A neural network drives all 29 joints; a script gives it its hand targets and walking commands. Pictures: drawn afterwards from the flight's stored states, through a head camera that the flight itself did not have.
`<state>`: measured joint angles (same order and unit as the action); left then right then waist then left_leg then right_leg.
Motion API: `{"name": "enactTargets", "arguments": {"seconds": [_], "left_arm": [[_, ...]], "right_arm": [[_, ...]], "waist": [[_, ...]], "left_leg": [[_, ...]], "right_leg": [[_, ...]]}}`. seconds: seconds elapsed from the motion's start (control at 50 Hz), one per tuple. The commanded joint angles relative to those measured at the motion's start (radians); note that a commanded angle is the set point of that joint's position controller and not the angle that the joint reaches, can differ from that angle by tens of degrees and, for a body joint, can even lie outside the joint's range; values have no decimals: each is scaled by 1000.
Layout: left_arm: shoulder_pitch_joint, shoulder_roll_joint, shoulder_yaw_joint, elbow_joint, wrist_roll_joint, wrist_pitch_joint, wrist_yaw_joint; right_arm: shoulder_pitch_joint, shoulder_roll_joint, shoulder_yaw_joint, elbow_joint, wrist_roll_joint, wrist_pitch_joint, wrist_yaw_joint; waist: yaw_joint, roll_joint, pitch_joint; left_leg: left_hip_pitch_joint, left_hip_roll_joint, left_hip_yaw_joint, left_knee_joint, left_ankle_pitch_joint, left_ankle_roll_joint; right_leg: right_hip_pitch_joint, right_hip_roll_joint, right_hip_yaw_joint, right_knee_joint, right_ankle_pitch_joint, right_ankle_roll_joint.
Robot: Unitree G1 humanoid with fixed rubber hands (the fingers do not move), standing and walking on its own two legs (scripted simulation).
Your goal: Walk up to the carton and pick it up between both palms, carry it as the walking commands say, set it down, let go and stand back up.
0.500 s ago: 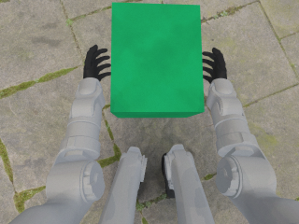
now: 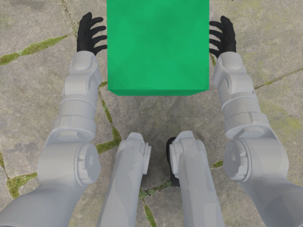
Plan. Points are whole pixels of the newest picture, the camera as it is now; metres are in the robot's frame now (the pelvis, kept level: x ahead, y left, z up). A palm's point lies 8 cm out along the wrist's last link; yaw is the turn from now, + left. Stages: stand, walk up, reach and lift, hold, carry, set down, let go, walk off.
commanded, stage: set down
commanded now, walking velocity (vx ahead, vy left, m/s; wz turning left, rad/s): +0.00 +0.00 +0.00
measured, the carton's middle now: (155, 40) +0.56 +0.01 -0.20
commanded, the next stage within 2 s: none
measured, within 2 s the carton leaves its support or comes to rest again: rests again in 1.66 s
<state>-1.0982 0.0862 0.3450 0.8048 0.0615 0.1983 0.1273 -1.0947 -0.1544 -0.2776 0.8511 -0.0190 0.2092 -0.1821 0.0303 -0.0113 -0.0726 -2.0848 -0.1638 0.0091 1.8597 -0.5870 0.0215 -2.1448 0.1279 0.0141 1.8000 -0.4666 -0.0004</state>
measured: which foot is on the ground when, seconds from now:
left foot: down 0.00-1.00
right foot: down 0.00-1.00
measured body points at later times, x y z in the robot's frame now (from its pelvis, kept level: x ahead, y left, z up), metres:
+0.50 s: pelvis +0.00 +0.00 -0.06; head +0.35 +0.01 +0.22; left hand +0.54 +0.17 -0.21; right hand +0.54 -0.15 -0.22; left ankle +0.08 +0.09 -0.44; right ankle +0.12 -0.10 -0.44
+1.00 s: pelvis -0.01 +0.00 -0.10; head +0.36 +0.02 +0.13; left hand +0.55 +0.17 -0.28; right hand +0.55 -0.16 -0.28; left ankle +0.08 +0.08 -0.44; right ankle +0.11 -0.10 -0.44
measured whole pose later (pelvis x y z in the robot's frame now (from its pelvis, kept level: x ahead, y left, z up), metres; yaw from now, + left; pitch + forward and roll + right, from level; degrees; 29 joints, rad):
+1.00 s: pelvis -0.01 +0.00 -0.10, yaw +1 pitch +30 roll -1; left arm -1.51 0.30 0.12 0.97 -0.15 0.19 0.16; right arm -1.47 -0.34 -0.16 1.00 0.19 0.18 -0.18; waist 0.01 -0.02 0.52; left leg -2.13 -0.11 0.07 2.26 -0.66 0.06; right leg -2.18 0.08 -0.06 2.19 -0.55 -0.02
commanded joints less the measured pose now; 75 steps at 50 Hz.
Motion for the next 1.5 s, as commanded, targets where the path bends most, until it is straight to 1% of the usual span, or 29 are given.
{"name": "enactTargets", "arguments": {"seconds": [0.0,0.06,0.1,0.18,0.24,0.26,0.42,0.46,0.5,0.56,0.6,0.62,0.66,0.74,0.8,0.82,0.84,0.86,0.9,0.94,1.02,1.08,1.12,1.2,1.26,1.34,1.42,1.44,1.48], "left_arm": [[-657,-760,-406,-81,-84,-13,-265],[-706,-741,-392,-79,-88,-7,-273],[-720,-736,-392,-68,-93,0,-277],[-736,-733,-374,-50,-89,5,-286],[-748,-727,-373,-45,-96,4,-288],[-759,-721,-373,-50,-98,3,-289],[-754,-715,-405,-49,-115,-10,-281],[-765,-708,-421,-55,-130,-16,-277],[-785,-692,-432,-59,-139,-22,-270],[-811,-677,-451,-70,-154,-29,-257],[-849,-663,-466,-73,-172,-29,-249],[-871,-654,-474,-84,-175,-30,-244],[-925,-632,-486,-94,-191,-28,-233],[-1000,-590,-511,-91,-230,-34,-223],[-1050,-569,-541,-104,-275,-36,-220],[-1055,-573,-544,-78,-281,-32,-221],[-1062,-577,-547,-87,-281,-40,-222],[-1056,-585,-543,-89,-285,-46,-222],[-1058,-601,-552,-99,-300,-58,-225],[-1021,-617,-546,-68,-293,-60,-228],[-900,-663,-485,87,-238,-37,-266],[-876,-667,-422,134,-198,-22,-307],[-919,-661,-418,81,-207,-30,-318],[-986,-658,-425,32,-237,-55,-312],[-1013,-636,-446,13,-256,-69,-294],[-995,-598,-440,61,-237,-67,-279],[-928,-601,-413,131,-197,-60,-280],[-908,-593,-398,151,-183,-58,-281],[-873,-605,-380,179,-165,-54,-286]], "right_arm": [[-755,848,393,-178,91,-48,240],[-795,845,386,-166,91,-37,235],[-816,837,385,-169,96,-35,231],[-858,831,381,-166,99,-34,229],[-851,827,374,-149,102,-34,230],[-857,820,372,-145,100,-35,232],[-845,794,384,-137,128,-56,242],[-861,780,396,-148,142,-64,244],[-865,759,398,-141,152,-70,245],[-888,723,401,-144,168,-79,246],[-931,683,398,-151,178,-83,246],[-947,667,393,-158,186,-85,248],[-1001,629,389,-166,202,-89,250],[-1076,571,382,-155,218,-92,253],[-1124,576,404,-179,242,-89,252],[-1128,586,408,-160,255,-86,253],[-1120,602,399,-159,263,-90,254],[-1123,622,402,-161,276,-94,257],[-1115,650,409,-158,291,-100,263],[-1100,670,419,-140,298,-101,264],[-1031,712,408,-24,267,-80,289],[-1014,718,382,-3,225,-61,310],[-1047,715,378,-66,221,-66,309],[-1074,683,358,-106,224,-94,291],[-1075,643,350,-109,226,-112,274],[-1053,614,339,-40,220,-111,278],[-1021,623,328,5,207,-104,303],[-1020,625,325,11,207,-102,310],[-994,638,316,33,197,-97,324]], "waist": [[15,-47,-1047],[19,-62,-1031],[15,-54,-1039],[26,-59,-1018],[21,-54,-1024],[15,-66,-1015],[8,-20,-1015],[4,-19,-1031],[3,2,-1027],[-9,17,-1028],[-30,28,-1042],[-36,46,-1052],[-34,59,-1044],[-62,52,-1013],[-73,21,-1085],[-68,15,-1057],[-70,15,-1018],[-54,14,-1012],[-39,23,-1018],[-23,29,-1010],[4,28,-793],[4,7,-658],[-11,-14,-686],[-43,-10,-654],[-73,14,-694],[-64,42,-633],[-42,39,-520],[-26,35,-492],[-19,27,-456]], "left_leg": [[368,22,-26,-120,304,-30],[326,23,-17,-98,271,-24],[317,25,-12,-82,261,-24],[284,29,-9,-52,261,-20],[280,30,-11,-28,284,-21],[268,32,-13,-18,290,-22],[327,37,-30,44,417,-35],[347,38,-36,61,446,-38],[369,41,-39,79,474,-42],[418,46,-51,100,511,-45],[462,52,-59,110,503,-46],[492,55,-60,120,510,-46],[512,59,-63,131,484,-44],[573,69,-82,158,437,-32],[627,70,-76,187,427,-17],[620,72,-67,189,400,-12],[610,73,-70,199,441,-10],[610,70,-69,205,457,-6],[602,65,-64,218,482,-2],[579,59,-58,233,487,1],[415,57,-48,226,365,13],[282,59,-41,226,267,25],[257,59,-46,241,290,30],[211,55,-58,251,329,28],[268,55,-69,253,357,19],[312,59,-73,242,334,14],[286,64,-77,230,308,20],[275,64,-78,229,300,24],[262,65,-80,227,298,28]], "right_leg": [[735,7,20,-23,277,5],[733,6,18,-1,263,6],[739,5,15,16,264,5],[716,2,14,46,270,4],[705,0,11,74,297,3],[696,-1,10,82,303,3],[616,-3,3,161,379,1],[606,-4,-1,182,391,1],[582,-6,1,201,396,-2],[545,-11,-7,228,385,-4],[522,-17,-17,245,350,-8],[508,-19,-18,252,344,-11],[494,-23,-19,267,315,-17],[477,-32,-31,298,264,-26],[575,-31,-34,319,286,-31],[592,-34,-38,321,277,-32],[572,-34,-34,325,315,-31],[581,-28,-27,327,328,-31],[596,-21,-20,336,350,-31],[620,-15,-12,345,375,-30],[567,-15,-1,341,309,-33],[536,-19,11,331,242,-33],[558,-18,18,340,281,-34],[547,-19,32,342,340,-37],[528,-23,20,352,345,-40],[451,-25,5,354,276,-41],[367,-27,-3,353,221,-37],[347,-26,-2,352,207,-35],[321,-27,-2,355,195,-34]]}}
